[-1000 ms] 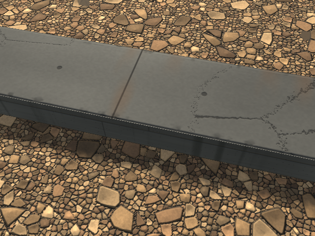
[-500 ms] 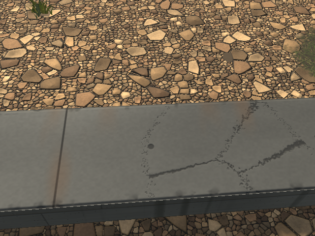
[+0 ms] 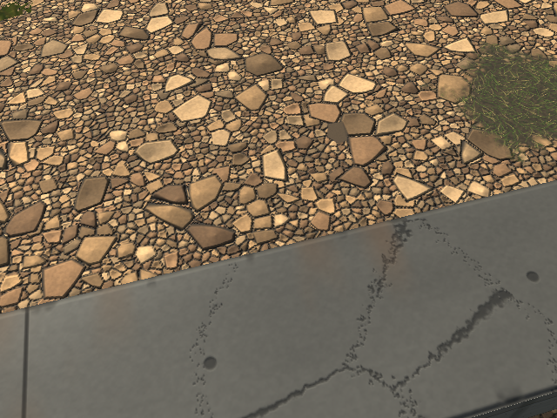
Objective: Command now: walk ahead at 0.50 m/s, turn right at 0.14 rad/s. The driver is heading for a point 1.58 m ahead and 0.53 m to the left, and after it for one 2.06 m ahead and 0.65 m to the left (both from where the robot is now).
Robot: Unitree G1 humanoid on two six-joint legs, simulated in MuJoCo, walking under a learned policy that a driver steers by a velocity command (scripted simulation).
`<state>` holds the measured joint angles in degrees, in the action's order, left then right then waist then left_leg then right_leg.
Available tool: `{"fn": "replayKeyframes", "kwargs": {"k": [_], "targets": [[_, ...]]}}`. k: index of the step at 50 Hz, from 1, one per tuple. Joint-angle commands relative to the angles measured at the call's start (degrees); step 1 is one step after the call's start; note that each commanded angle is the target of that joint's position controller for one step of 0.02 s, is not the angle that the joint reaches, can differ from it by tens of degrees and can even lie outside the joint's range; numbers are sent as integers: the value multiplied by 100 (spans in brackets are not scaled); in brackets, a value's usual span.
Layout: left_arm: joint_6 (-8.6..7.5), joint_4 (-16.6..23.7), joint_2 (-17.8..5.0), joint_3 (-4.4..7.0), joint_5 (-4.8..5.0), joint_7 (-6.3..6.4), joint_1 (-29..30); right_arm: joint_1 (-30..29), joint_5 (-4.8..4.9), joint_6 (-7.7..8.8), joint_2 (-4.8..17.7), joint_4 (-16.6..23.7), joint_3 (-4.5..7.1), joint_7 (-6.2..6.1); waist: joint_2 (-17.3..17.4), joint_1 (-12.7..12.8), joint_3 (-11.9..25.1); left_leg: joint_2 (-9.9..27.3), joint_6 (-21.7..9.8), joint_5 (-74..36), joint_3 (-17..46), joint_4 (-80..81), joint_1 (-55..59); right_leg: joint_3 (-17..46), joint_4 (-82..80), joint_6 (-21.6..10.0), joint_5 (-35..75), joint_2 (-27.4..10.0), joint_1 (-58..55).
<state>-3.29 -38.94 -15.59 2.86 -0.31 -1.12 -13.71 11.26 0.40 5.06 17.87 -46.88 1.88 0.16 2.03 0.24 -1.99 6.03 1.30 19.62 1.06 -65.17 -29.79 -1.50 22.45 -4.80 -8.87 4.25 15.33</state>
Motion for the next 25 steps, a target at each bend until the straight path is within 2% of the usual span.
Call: {"fn": "replayKeyframes", "kwargs": {"k": [1, 2, 3, 4, 5, 6, 7, 8, 9, 10, 12, 13, 14, 15, 16, 17, 18, 19, 20, 21, 22, 23, 24, 25], "targets": [[-170, 250, -730, 198, 7, 49, 104, 349, -72, -72, 279, 236, 71, -25, -534, -186, 646, 142, 195, -436, 53, 36, -396, 1196, -1101, -1203, 2631, -1641, -649], [-163, 176, -743, 200, 11, 78, 64, 205, -71, -103, 238, 281, 58, -27, -484, -158, 552, 175, 250, -652, 78, 185, -587, 1020, -1174, -1174, 2542, -1654, -649], [-114, 39, -759, 202, -1, 105, -85, 365, -38, -179, 72, 159, 6, -30, -849, -132, 584, 92, 304, -464, -139, -371, -675, 954, -1311, -1195, 2131, -1694, -726], [-70, -88, -657, 173, -29, 105, -285, 363, 37, -252, 55, 122, 7, -22, -865, -49, 437, 115, 333, -399, -128, -857, -1090, 945, -1380, -1193, 1623, -1739, -840], [-31, -353, -548, 135, -48, 124, -809, 282, 119, -352, 47, 75, 46, -54, -1040, 199, 261, -50, 333, 270, -114, -2711, -2155, 1350, -1366, -1337, 1072, -2059, -1316], [28, -567, -485, 89, 14, 138, -1069, 161, 227, -406, -3, 175, 65, -106, -964, 226, -56, -127, 271, 854, 289, -4024, -3328, 1483, -1326, -1336, 329, -2270, -1655], [96, -744, -358, 35, 57, 145, -1279, -10, 321, -414, -179, 295, 23, -125, -887, 238, -319, -203, 181, 1256, 509, -5046, -4453, 1512, -1154, -1252, -291, -2392, -2036], [133, -896, -231, -30, 50, 154, -1477, -282, 359, -374, -330, 479, -49, -123, -728, 267, -531, -234, 83, 1410, 694, -5710, -5345, 1499, -1032, -1126, -546, -2507, -2365], [168, -1038, -199, -60, -25, 175, -1703, -547, 353, -327, -509, 645, -132, -95, -632, 330, -620, -314, 51, 1511, 762, -6390, -6061, 1449, -905, -991, -380, -2593, -2690], [197, -1149, -150, -97, -59, 197, -1796, -681, 331, -296, -624, 789, -206, -59, -437, 306, -662, -340, -3, 1506, 839, -6737, -6526, 1341, -791, -841, -345, -2636, -2830], [245, -1267, -196, -136, -108, 264, -1647, -1188, 271, -228, -896, 1200, -412, 1, -221, 255, -876, -381, -59, 1442, 666, -6661, -6999, 833, -812, -512, -254, -2546, -2533], [230, -1219, -206, -167, -119, 302, -1361, -1403, 200, -200, -925, 1445, -483, 19, -145, 170, -948, -340, -38, 1129, 395, -5880, -6562, 397, -990, -350, -224, -2279, -1808], [231, -1191, -256, -219, -34, 359, -1010, -1892, 83, -163, -992, 1965, -611, 59, -203, -7, -1008, -158, 1, 668, -138, -4436, -5623, -154, -1404, -167, -263, -1812, -532], [154, -1205, -300, -223, -39, 418, -1059, -2002, -5, -152, -902, 2200, -619, 108, -375, 4, -760, -112, 25, -32, -583, -3744, -4356, -282, -1836, -294, -122, -1729, 356], [109, -1264, -569, -154, 42, 433, -1014, -1854, -82, -155, -921, 2383, -683, 177, -447, -171, -249, 28, -191, -544, -797, -2606, -2258, -482, -2680, -422, 414, -1823, 1210], [38, -1226, -816, -96, 124, 391, -688, -1351, -28, -167, -740, 2179, -544, 156, -694, -392, 259, -228, -402, -594, -1133, -2178, -819, -776, -2723, -513, 2523, -1793, 1023], [30, -1296, -1233, -3, 177, 359, -801, -758, -33, -143, -512, 2012, -420, 151, -1110, -671, 911, -584, -593, -438, -1319, -1998, -72, -896, -1914, -568, 6274, -1849, 56], [127, -1315, -1622, 92, 219, 392, -900, -281, -42, -141, -255, 1922, -285, 183, -1585, -1022, 1491, -987, -756, 310, -1405, -1448, 107, -854, -977, -484, 9210, -2015, -1267], [240, -1326, -1684, 107, 156, 375, -829, 399, 25, -174, 158, 1706, -117, 236, -1837, -1377, 1756, -1213, -994, 441, -1169, -319, 419, -764, 279, -324, 10326, -2039, -2240], [267, -1161, -1539, 95, 94, 413, -888, 938, -12, -261, 795, 1552, 120, 311, -1532, -1511, 2083, -1261, -1158, 63, 69, 816, 1244, -422, 1807, -94, 9553, -1884, -2149], [141, -771, -489, -99, -96, 310, -1225, 983, -119, -258, 1598, 1331, 263, 360, 1707, -568, 2329, -49, -1808, -921, 3307, 2441, 2585, 27, 3900, 384, 1621, -677, -249], [-174, -755, -452, -97, -210, -38, -1260, 1471, -201, -359, 1350, 1215, 257, 158, 2124, -627, 3430, 783, -2210, -924, 5912, 4243, 3756, 1238, 5989, 399, -804, 216, 1016], [-263, -831, -418, 35, 90, -236, -1021, 1724, -246, -296, 844, 919, 173, 129, 897, -633, 2996, 848, -1937, 635, 5988, 4620, 3429, 1514, 6960, 260, -689, 104, 1771], [-257, -509, -267, -23, 187, -228, -135, 1487, -58, -207, 519, 752, 138, 184, 135, -622, 1417, 542, -1672, 1423, 5294, 4408, 2406, 1129, 7058, 140, -671, -49, 2512]]}}
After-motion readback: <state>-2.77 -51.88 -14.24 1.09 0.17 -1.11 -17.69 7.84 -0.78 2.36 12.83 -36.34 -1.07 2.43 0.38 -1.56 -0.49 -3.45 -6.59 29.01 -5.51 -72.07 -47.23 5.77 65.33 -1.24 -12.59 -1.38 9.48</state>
